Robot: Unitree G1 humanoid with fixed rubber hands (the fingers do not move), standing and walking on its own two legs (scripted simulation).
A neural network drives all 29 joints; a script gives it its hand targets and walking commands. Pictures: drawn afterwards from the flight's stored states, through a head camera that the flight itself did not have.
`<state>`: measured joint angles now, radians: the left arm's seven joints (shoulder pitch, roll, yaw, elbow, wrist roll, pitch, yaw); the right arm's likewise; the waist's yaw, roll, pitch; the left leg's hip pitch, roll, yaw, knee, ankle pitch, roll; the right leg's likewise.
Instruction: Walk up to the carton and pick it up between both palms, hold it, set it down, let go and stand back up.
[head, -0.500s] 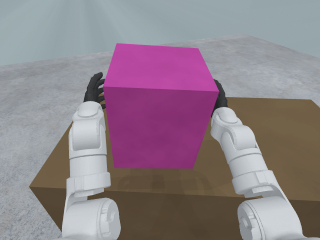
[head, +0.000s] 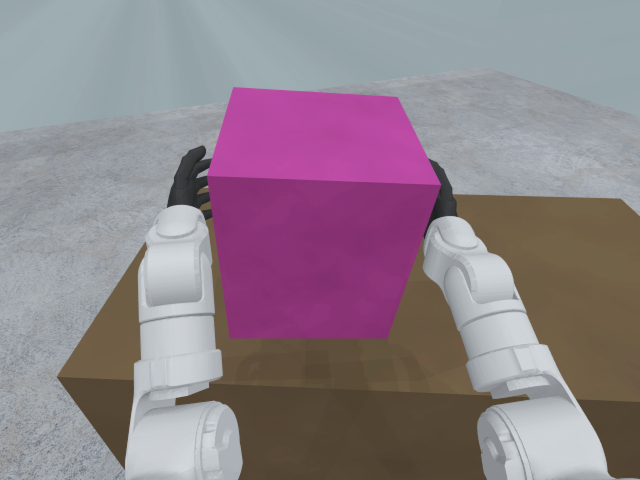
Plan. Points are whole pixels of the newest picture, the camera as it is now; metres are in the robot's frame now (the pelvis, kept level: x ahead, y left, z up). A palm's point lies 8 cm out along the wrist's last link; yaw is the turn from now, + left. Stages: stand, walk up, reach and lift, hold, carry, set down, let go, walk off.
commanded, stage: hold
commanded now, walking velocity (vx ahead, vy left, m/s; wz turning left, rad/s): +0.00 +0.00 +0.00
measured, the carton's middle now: (313, 217) +0.39 +0.00 +0.19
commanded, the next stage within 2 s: set down in 1.00 s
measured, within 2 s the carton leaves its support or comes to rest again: neither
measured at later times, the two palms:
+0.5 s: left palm (188, 211) +0.35 +0.15 +0.23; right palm (439, 220) +0.35 -0.15 +0.21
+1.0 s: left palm (187, 211) +0.35 +0.15 +0.23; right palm (438, 219) +0.35 -0.15 +0.21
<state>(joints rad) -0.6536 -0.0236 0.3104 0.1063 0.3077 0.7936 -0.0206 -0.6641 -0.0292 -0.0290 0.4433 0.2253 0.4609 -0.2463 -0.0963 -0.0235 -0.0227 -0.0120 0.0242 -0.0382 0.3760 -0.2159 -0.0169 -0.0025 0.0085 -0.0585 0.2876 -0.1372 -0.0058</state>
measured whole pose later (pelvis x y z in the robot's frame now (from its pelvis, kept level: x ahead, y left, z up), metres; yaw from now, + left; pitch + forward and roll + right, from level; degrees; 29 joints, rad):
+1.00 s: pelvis +0.00 +0.00 +0.00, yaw +0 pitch -8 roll -1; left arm -0.66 -0.02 0.31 0.12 0.30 0.79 -0.02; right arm -0.67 -0.03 -0.03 0.45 0.22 0.46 -0.25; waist -0.09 -0.02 -0.03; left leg -0.02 0.02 -0.04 0.37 -0.21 -0.02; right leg -0.01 0.01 -0.06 0.29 -0.14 -0.01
